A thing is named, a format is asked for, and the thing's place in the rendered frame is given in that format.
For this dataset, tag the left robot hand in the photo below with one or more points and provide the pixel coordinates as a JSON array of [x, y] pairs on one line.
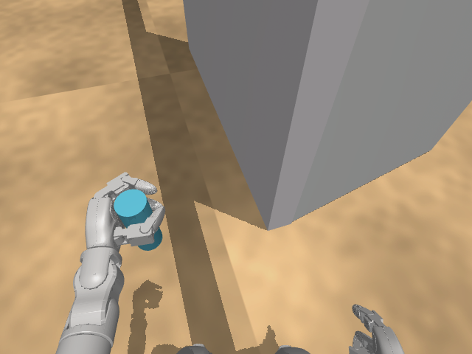
[[105, 228]]

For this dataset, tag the left robot arm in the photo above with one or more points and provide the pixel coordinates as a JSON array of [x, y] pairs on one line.
[[92, 321]]

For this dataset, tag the can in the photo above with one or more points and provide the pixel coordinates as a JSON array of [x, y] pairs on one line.
[[132, 207]]

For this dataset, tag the right robot hand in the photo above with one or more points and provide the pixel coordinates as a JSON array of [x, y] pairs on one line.
[[383, 341]]

